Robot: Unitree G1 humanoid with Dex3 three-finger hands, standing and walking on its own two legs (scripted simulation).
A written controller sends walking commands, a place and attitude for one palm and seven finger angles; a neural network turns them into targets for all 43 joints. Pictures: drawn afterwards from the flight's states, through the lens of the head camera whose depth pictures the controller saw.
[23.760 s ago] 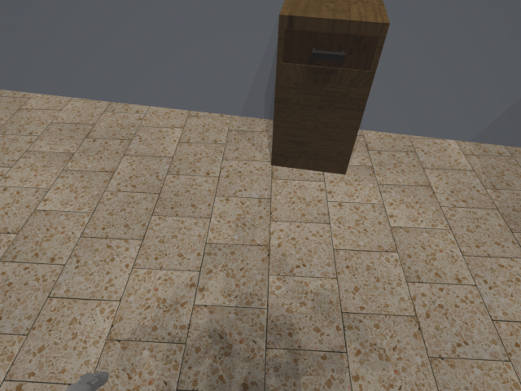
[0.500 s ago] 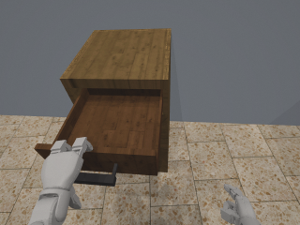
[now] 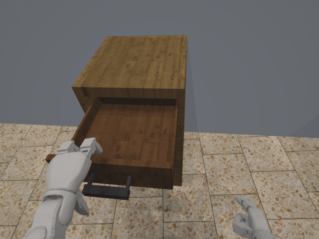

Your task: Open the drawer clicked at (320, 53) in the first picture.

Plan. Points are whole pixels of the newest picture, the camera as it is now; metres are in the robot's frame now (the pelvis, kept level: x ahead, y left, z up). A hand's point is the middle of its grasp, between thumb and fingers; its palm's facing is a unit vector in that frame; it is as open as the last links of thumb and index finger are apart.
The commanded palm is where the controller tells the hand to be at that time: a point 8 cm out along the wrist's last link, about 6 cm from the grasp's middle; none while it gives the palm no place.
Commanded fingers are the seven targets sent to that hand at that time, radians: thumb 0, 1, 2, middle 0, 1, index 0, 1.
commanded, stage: lift the hand off the handle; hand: left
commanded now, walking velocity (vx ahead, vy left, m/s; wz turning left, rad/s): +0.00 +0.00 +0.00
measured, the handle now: (108, 184) +0.27 +0.21 -0.08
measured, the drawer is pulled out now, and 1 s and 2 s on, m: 0.29 0.29 0.29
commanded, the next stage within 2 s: draw the hand back to the body in 0.18 s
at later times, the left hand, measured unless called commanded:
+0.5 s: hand (78, 175) +0.23 +0.23 +0.08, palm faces +0.07 -0.11 -0.99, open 13.9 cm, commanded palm +0.20 +0.23 +0.13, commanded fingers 0.00 -0.50 0.30 -0.30 -1.20 -0.30 -1.20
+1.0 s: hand (71, 174) +0.21 +0.22 +0.11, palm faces +0.25 -0.74 -0.63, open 13.8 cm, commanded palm +0.17 +0.26 +0.16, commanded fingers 0.00 -0.25 0.41 -0.28 -1.04 -0.28 -1.04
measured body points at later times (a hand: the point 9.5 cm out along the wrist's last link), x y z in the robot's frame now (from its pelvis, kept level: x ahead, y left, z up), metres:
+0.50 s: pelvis +0.01 +0.00 +0.00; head +0.02 -0.03 +0.45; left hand +0.22 +0.23 +0.13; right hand +0.23 -0.20 -0.09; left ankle -0.02 +0.12 -0.73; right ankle +0.01 -0.11 -0.73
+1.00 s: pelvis +0.02 +0.00 +0.00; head +0.02 -0.03 +0.45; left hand +0.19 +0.26 +0.14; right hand +0.24 -0.19 -0.08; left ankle -0.02 +0.12 -0.73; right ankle +0.01 -0.11 -0.73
